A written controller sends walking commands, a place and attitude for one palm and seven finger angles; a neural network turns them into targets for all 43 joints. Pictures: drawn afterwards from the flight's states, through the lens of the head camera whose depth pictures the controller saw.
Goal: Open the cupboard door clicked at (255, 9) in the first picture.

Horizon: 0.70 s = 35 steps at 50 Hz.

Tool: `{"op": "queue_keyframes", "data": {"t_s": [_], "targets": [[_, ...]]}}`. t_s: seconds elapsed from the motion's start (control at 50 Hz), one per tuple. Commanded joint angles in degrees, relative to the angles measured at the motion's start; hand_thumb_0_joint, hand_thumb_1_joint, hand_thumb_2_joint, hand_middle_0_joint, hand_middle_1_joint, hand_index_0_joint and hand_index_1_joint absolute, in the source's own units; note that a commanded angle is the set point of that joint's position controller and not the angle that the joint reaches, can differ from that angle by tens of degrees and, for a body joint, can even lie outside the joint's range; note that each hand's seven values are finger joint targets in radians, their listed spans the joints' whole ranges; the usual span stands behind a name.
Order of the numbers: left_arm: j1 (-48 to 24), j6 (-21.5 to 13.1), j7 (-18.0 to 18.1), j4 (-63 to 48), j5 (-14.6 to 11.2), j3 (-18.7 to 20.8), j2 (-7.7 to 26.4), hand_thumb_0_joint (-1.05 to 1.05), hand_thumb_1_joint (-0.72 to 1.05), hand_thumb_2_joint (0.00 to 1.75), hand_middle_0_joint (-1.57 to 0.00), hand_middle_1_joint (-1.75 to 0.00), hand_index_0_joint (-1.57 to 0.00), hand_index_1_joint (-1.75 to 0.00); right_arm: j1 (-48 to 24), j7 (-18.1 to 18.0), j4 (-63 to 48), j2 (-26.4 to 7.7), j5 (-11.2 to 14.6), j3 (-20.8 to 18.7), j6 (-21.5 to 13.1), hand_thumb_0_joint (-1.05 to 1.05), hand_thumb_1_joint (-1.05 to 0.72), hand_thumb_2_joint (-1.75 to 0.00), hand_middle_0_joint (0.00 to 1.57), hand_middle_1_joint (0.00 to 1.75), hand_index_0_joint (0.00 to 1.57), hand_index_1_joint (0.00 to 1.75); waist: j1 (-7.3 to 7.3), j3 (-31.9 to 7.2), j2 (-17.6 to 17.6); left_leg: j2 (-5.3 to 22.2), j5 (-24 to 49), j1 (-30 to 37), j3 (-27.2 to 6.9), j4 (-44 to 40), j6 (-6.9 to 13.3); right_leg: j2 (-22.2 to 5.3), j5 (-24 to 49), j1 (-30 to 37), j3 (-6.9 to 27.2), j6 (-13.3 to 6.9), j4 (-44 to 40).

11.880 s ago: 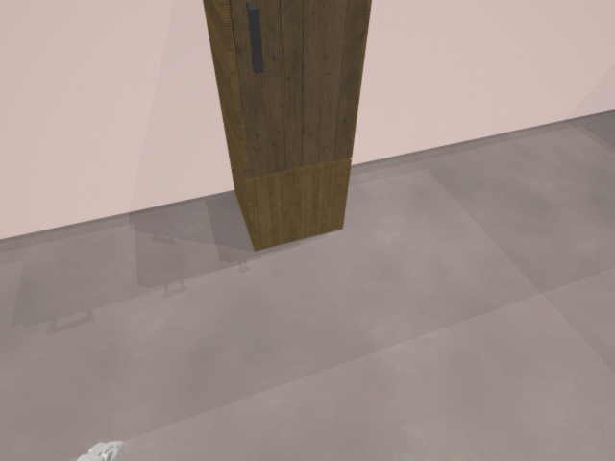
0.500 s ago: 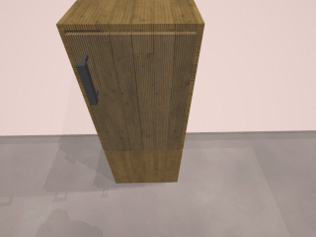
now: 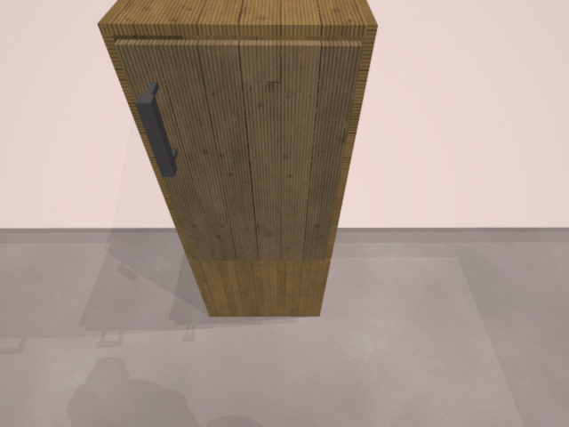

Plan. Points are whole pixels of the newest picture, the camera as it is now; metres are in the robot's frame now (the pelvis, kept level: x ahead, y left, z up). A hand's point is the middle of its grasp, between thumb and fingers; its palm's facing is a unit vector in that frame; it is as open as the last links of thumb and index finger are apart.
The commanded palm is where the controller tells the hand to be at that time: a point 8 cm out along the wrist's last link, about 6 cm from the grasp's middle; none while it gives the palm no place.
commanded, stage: look again from close up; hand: left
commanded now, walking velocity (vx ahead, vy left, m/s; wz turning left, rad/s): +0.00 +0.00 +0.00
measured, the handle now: (161, 131) +0.55 +0.25 +0.11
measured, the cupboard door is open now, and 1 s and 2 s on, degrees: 0 0 0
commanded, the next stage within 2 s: raise the hand with hooked fingers in 0.36 s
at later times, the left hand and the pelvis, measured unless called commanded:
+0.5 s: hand out of the picture -0.01 +0.21 -0.17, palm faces +0.08 -0.98 -0.18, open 7.4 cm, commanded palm +0.07 +0.26 -0.06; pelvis -0.02 +0.04 +0.00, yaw +1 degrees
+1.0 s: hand out of the picture +0.12 +0.24 -0.02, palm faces +0.27 -0.96 -0.09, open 9.3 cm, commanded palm +0.12 +0.28 +0.00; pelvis -0.02 +0.00 -0.07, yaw +4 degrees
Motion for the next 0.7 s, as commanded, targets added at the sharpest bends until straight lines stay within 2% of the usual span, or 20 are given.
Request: {"op": "queue_keyframes", "data": {"t_s": [0.0,0.04,0.06,0.14,0.18,0.2,0.26,0.42,0.44,0.46,0.48,0.5,0.52,0.54,0.56,0.58,0.6,0.62,0.64,0.68], "targets": [[2.1,-0.2,0.1,-3.1,-0.4,1.2,7.3,0.0,0.9,0.9,-0.2,-0.3,-0.2,-0.3,5.8,0.0,-3.1,-2.8,-0.1,-0.3,-1.4,0.0,-0.9,-0.9,0.2,0.3,0.2,0.3,-1.34,-6.3,-5.0,1.7,9.0,3.7,-2.6,-2.5,1.6,-10.2,24.2,0.4,6.0,-0.8,-0.1],[1.8,0.5,-0.3,-2.9,-0.3,1.1,7.3,0.0,0.9,0.9,-0.2,-0.3,-0.2,-0.3,4.1,0.1,-3.3,-3.4,-0.3,0.0,-1.2,0.0,-0.9,-0.9,0.2,0.3,0.2,0.3,-0.28,-0.3,1.3,2.0,8.7,0.9,-3.9,-4.3,1.7,-8.9,10.4,-3.7,6.2,-0.6,-1.6],[2.1,0.7,-0.5,-2.9,-0.2,1.0,7.5,0.0,0.9,0.9,-0.2,-0.3,-0.2,-0.3,3.6,0.2,-3.7,-3.5,-0.3,0.1,-1.1,0.0,-0.9,-0.9,0.2,0.3,0.2,0.3,0.06,2.4,2.0,2.0,6.5,-0.7,-4.5,-5.4,1.9,-8.4,5.6,-5.3,6.3,-0.5,-2.4],[2.0,1.2,-1.0,-3.1,0.0,0.8,7.8,0.0,0.9,0.9,-0.2,-0.3,-0.2,-0.3,4.3,0.5,-4.4,-4.7,-0.5,0.1,-0.8,0.0,-0.9,-0.9,0.2,0.3,0.2,0.3,0.23,6.0,-1.0,1.8,-2.8,-4.5,-6.4,-9.2,2.4,-7.6,-3.8,-7.4,6.2,-0.3,-3.6],[1.8,1.3,-1.2,-3.5,0.0,0.8,8.1,0.0,0.9,0.9,-0.2,-0.3,-0.2,-0.3,4.2,0.7,-4.7,-5.3,-0.5,0.1,-0.8,0.0,-0.9,-0.9,0.2,0.3,0.2,0.3,0.36,5.7,-2.7,1.6,-5.2,-5.0,-7.1,-10.4,2.6,-7.6,-5.1,-7.4,6.1,-0.1,-3.5],[1.7,1.4,-1.2,-3.6,0.0,0.7,8.0,0.0,0.9,0.9,-0.2,-0.3,-0.2,-0.3,4.4,0.6,-4.6,-5.3,-0.6,0.0,-0.9,0.0,-0.9,-0.9,0.2,0.3,0.2,0.3,0.39,5.8,-1.0,1.9,-5.9,-5.4,-7.7,-11.4,2.8,-7.4,-4.3,-7.2,5.7,0.0,-3.1],[1.9,1.6,-1.4,-4.2,0.0,0.8,8.1,0.0,0.9,0.9,-0.2,-0.3,-0.2,-0.3,4.0,0.7,-4.9,-6.1,-0.6,0.0,-1.0,0.0,-0.9,-0.9,0.2,0.3,0.2,0.3,0.82,4.0,-1.0,2.3,-8.7,-6.3,-9.0,-13.2,3.1,-7.3,-2.9,-5.2,4.8,0.3,-1.8],[2.0,1.5,-1.6,-4.2,0.0,0.8,8.2,0.0,0.9,0.9,-0.2,-0.3,-0.2,-0.3,4.6,0.7,-4.0,-6.4,-0.4,0.0,-1.5,0.0,-0.9,-0.9,0.2,0.3,0.2,0.3,0.88,1.2,-1.6,2.6,-5.7,-4.4,-9.0,-13.7,3.4,-8.0,0.5,-3.5,4.3,0.8,-1.8],[4.2,0.9,0.6,-2.6,0.7,0.5,9.8,0.0,0.9,0.9,-0.2,-0.3,-0.2,-0.3,-1.3,0.9,-7.2,-8.2,0.3,0.1,-1.6,0.0,-0.9,-0.9,0.2,0.3,0.2,0.3,2.83,5.4,0.0,2.2,3.5,-5.5,-3.4,-2.5,1.2,-10.1,6.3,-7.6,5.9,0.9,-3.9],[-38.5,-11.9,1.3,-96.4,-11.7,9.4,24.2,0.0,0.88,0.89,-0.2,-0.32,-0.2,-0.32,0.3,-1.5,-28.0,-16.3,3.2,-1.3,-10.6,0.0,-0.9,-0.9,0.2,0.3,0.2,0.3,-6.51,-26.5,11.9,-3.3,7.6,14.6,-4.6,-6.9,0.5,-4.2,8.6,-4.4,-0.6,0.6,2.2],[-12.3,-8.7,3.8,-83.6,-6.9,8.2,21.0,0.0,0.85,0.88,-0.2,-0.33,-0.2,-0.33,-3.8,-3.2,-23.8,-11.0,3.3,1.7,-16.9,0.0,-0.9,-0.9,0.2,0.3,0.2,0.3,0.62,-25.7,16.8,0.1,7.5,16.7,-5.8,-9.5,-0.7,-3.3,0.4,-7.6,-1.0,-0.5,7.7],[-10.2,-5.6,6.9,-79.0,-7.4,6.6,17.4,0.0,0.83,0.87,-0.21,-0.34,-0.21,-0.34,-3.9,-3.8,-20.3,-10.2,3.5,0.6,-19.2,0.0,-0.9,-0.9,0.2,0.3,0.2,0.3,-0.98,-21.0,12.6,-0.3,-2.2,8.8,-6.7,-11.4,-2.3,-2.7,-4.0,-10.4,-2.0,0.3,9.2],[9.4,0.4,6.3,-60.8,-8.1,-2.1,1.3,0.0,0.81,0.86,-0.21,-0.36,-0.21,-0.36,-2.4,-2.7,-18.5,-8.5,3.8,0.4,-18.9,0.0,-0.9,-0.9,0.2,0.3,0.2,0.3,-1.69,-10.3,6.0,-0.3,-6.8,2.5,-8.0,-12.2,-0.9,-2.9,-5.3,-15.3,-3.1,0.6,9.2],[0.3,-1.6,5.2,-75.0,-11.8,-1.9,2.6,0.0,0.78,0.85,-0.21,-0.37,-0.21,-0.37,-2.5,-2.7,-23.5,-10.9,4.4,-0.3,-19.0,0.0,-0.9,-0.9,0.2,0.3,0.2,0.3,-1.69,-5.3,4.6,-0.9,-10.0,-2.2,-9.4,-10.8,-0.5,-3.5,-4.0,-14.0,-3.1,1.0,7.8],[1.3,-3.8,4.3,-73.6,-10.8,-0.8,4.2,0.0,0.76,0.84,-0.21,-0.39,-0.21,-0.39,-4.3,-3.0,-24.7,-11.8,4.1,-0.9,-19.6,0.0,-0.9,-0.9,0.2,0.3,0.2,0.3,-2.49,-3.2,1.4,-1.3,-12.0,-4.6,-8.7,-7.9,0.1,-3.3,-5.6,-15.9,-2.8,1.2,5.8],[0.6,-7.1,3.4,-71.1,-10.2,0.6,5.3,0.0,0.74,0.83,-0.21,-0.4,-0.21,-0.4,-4.1,-3.0,-25.5,-12.2,3.1,-1.2,-20.2,0.0,-0.9,-0.9,0.2,0.3,0.2,0.3,-3.14,-0.5,-4.6,-2.4,-11.9,-8.2,-8.5,-4.7,0.4,-3.2,-7.7,-18.2,-2.7,1.5,5.4],[4.8,-9.5,1.7,-64.0,-9.8,2.2,5.2,0.0,0.71,0.82,-0.21,-0.42,-0.21,-0.42,-3.9,-2.3,-26.9,-12.6,2.6,-1.9,-20.1,0.0,-0.9,-0.9,0.2,0.3,0.2,0.3,-2.54,1.2,-9.2,-3.3,-10.5,-10.8,-7.8,-1.4,0.4,-3.1,-9.8,-20.8,-3.0,1.6,5.8],[7.6,-12.9,-0.6,-60.5,-10.0,2.5,3.5,0.0,0.69,0.81,-0.22,-0.43,-0.22,-0.43,-3.8,-1.5,-28.1,-12.5,1.9,-2.4,-19.6,0.0,-0.9,-0.9,0.2,0.3,0.2,0.3,-1.28,0.6,-15.3,-3.0,-9.6,-13.9,-7.3,1.4,0.0,-2.5,-11.6,-23.7,-4.0,1.5,8.7],[12.8,-16.7,-3.6,-56.6,-10.9,3.6,2.4,0.0,0.67,0.8,-0.22,-0.45,-0.22,-0.45,-5.1,-0.8,-29.7,-12.2,1.3,-3.1,-19.4,0.0,-0.9,-0.9,0.2,0.3,0.2,0.3,0.69,-1.0,-18.7,-3.1,-8.5,-16.9,-6.3,5.0,-0.3,-2.0,-12.9,-26.7,-4.5,1.3,12.0],[19.5,-24.6,-10.8,-55.7,-13.2,6.4,3.4,0.0,0.62,0.78,-0.22,-0.48,-0.22,-0.48,-6.7,1.1,-32.7,-12.1,0.8,-4.3,-18.8,0.0,-0.9,-0.9,0.2,0.3,0.2,0.3,3.38,-5.8,-19.1,-3.7,-4.9,-20.8,-4.1,11.1,-0.9,-2.0,-12.0,-28.8,-4.1,0.8,17.2]]}}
